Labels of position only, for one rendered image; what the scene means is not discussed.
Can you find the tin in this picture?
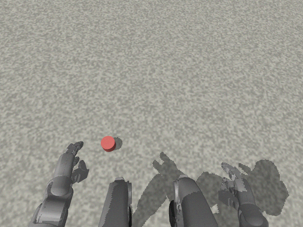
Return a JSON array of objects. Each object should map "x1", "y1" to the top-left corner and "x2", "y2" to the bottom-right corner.
[{"x1": 101, "y1": 136, "x2": 116, "y2": 152}]

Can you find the left robot hand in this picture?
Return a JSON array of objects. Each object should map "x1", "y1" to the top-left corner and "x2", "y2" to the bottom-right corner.
[{"x1": 53, "y1": 141, "x2": 89, "y2": 184}]

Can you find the right robot hand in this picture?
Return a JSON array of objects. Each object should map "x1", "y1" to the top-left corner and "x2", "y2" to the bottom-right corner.
[{"x1": 218, "y1": 162, "x2": 256, "y2": 210}]

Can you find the right robot arm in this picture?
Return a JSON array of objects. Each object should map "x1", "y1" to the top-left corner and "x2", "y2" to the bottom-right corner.
[{"x1": 238, "y1": 203, "x2": 269, "y2": 227}]

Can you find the left robot arm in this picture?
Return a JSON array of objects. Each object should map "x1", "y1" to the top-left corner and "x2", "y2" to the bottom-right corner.
[{"x1": 28, "y1": 176, "x2": 73, "y2": 227}]

